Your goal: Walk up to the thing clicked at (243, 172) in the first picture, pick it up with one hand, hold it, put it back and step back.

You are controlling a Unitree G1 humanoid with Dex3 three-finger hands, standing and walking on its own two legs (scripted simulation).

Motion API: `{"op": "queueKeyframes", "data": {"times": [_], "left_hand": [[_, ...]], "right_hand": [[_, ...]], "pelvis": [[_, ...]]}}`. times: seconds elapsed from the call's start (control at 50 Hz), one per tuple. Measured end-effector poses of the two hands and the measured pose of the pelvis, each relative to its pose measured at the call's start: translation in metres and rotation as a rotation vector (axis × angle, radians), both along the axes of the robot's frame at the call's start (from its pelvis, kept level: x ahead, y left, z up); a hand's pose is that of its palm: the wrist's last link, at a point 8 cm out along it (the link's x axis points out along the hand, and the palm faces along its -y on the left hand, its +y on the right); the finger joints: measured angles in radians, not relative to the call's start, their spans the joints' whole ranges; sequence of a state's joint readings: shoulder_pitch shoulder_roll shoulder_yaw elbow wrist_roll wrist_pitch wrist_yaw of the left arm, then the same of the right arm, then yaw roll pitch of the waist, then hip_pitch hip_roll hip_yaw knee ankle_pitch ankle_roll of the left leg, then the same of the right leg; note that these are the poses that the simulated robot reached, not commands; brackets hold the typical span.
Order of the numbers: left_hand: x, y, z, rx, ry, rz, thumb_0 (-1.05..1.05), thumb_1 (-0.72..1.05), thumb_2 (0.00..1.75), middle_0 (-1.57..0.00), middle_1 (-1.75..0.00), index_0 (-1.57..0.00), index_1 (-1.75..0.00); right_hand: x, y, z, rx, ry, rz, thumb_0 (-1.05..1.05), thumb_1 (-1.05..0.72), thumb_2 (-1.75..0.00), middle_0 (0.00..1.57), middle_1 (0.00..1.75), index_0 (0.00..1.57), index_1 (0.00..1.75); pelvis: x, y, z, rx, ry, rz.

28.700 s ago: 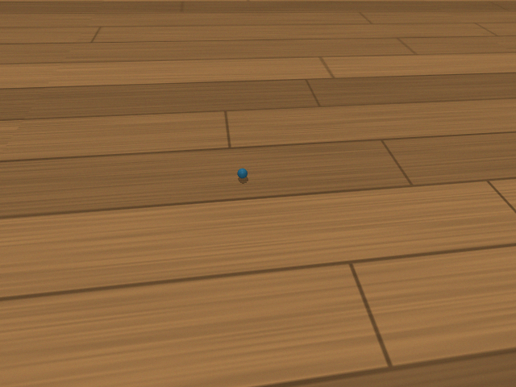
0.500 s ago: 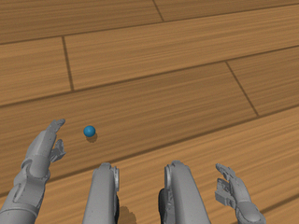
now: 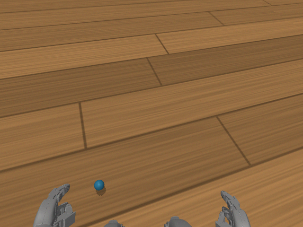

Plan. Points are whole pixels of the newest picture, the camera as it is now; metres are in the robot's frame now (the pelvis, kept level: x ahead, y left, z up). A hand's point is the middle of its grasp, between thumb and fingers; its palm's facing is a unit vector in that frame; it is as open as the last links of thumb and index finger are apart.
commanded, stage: home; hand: left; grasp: from above
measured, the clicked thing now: (99, 185) +0.45 +0.24 -0.66
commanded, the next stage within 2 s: none
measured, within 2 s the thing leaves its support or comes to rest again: neither
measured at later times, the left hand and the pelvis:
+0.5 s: hand out of the picture +0.17 +0.18 -0.02, palm faces +0.07 -0.98 -0.19, open 7.4 cm; pelvis +0.01 +0.00 +0.03, yaw +1 degrees
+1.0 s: hand out of the picture +0.17 +0.18 -0.02, palm faces +0.06 -0.98 -0.19, open 7.4 cm; pelvis +0.01 +0.00 +0.03, yaw +1 degrees
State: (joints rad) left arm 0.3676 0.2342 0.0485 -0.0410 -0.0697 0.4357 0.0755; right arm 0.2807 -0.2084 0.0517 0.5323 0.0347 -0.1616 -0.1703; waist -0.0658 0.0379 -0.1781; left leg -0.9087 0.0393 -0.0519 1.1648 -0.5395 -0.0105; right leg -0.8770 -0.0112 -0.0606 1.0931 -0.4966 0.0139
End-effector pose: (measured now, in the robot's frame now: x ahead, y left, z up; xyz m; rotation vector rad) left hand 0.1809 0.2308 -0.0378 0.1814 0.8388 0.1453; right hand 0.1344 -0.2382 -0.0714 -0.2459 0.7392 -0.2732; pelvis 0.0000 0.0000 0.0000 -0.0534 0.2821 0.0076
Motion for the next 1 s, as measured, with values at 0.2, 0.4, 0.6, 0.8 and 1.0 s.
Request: {"op": "queueKeyframes", "data": {"times": [0.2,0.4,0.6,0.8,1.0], "left_hand": [[-0.022,-0.002,0.045,-0.014,-0.021,0.01,0.01,0.9,0.9,-0.2,-0.3,-0.21,-0.3],[-0.034,0.0,0.042,-0.028,-0.005,0.023,0.01,0.91,0.9,-0.2,-0.3,-0.2,-0.3],[-0.031,0.002,0.043,-0.02,-0.016,0.01,0.01,0.91,0.9,-0.2,-0.3,-0.2,-0.3],[-0.028,0.003,0.044,-0.019,-0.019,0.0,0.01,0.91,0.9,-0.2,-0.3,-0.2,-0.3],[-0.029,0.002,0.043,-0.023,-0.014,-0.002,0.01,0.91,0.9,-0.2,-0.3,-0.2,-0.3]], "right_hand": [[0.027,-0.002,0.041,-0.018,-0.139,0.018,0.01,-0.9,-0.9,0.2,0.3,0.21,0.29],[0.046,0.005,0.052,-0.028,-0.194,0.085,0.01,-0.9,-0.9,0.2,0.3,0.21,0.29],[0.035,0.009,0.045,-0.02,-0.155,0.077,0.01,-0.9,-0.9,0.21,0.3,0.21,0.3],[0.022,0.007,0.04,-0.018,-0.124,0.052,0.02,-0.9,-0.9,0.21,0.3,0.21,0.3],[0.023,0.005,0.042,-0.024,-0.136,0.048,0.02,-0.9,-0.9,0.21,0.3,0.21,0.29]], "pelvis": [[0.015,0.0,0.025,0.005,-0.078,0.011],[0.012,-0.001,0.027,0.008,-0.101,0.022],[0.011,0.002,0.028,0.006,-0.109,0.018],[0.011,0.003,0.028,0.005,-0.112,0.011],[0.011,0.004,0.028,0.006,-0.111,0.009]]}}
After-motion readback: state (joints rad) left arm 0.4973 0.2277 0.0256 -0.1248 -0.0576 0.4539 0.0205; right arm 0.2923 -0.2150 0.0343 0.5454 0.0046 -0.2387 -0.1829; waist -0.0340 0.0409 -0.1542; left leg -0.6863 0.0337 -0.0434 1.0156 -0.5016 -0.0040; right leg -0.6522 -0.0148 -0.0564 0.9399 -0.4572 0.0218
